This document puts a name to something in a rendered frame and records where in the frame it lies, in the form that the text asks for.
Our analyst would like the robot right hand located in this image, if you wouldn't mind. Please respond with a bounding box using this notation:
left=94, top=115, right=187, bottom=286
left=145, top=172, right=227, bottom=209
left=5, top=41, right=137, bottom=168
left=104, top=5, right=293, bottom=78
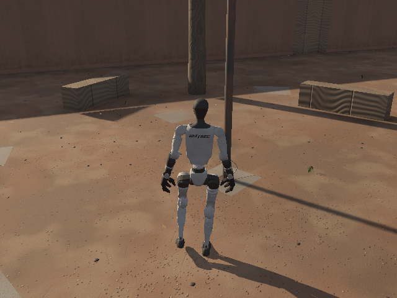
left=220, top=178, right=235, bottom=193

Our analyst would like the right robot foot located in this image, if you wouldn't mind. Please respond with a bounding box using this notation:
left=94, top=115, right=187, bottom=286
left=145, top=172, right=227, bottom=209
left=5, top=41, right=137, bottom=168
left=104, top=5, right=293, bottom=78
left=202, top=241, right=211, bottom=256

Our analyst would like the robot right upper arm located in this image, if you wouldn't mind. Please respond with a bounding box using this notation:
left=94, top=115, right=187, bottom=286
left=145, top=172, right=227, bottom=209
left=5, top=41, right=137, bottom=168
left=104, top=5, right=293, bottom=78
left=213, top=126, right=228, bottom=161

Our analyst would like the robot left forearm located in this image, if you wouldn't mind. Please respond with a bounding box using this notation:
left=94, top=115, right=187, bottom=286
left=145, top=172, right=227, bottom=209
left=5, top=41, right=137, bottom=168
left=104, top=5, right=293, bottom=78
left=163, top=150, right=176, bottom=179

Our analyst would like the robot left hand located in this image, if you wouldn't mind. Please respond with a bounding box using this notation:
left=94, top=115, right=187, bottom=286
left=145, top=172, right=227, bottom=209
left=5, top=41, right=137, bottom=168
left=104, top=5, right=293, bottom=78
left=161, top=177, right=176, bottom=193

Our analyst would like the robot right forearm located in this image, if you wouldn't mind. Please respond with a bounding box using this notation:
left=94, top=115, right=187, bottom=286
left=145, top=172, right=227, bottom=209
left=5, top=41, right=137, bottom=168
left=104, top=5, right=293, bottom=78
left=222, top=152, right=234, bottom=179

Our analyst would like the robot left upper arm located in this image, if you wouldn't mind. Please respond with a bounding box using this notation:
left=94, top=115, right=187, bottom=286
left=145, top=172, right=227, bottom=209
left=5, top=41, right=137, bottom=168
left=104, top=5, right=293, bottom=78
left=170, top=125, right=187, bottom=160

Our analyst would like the humanoid robot head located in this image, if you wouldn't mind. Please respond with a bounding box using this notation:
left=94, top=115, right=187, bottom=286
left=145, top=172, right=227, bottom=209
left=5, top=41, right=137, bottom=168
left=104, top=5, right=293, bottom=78
left=189, top=98, right=211, bottom=129

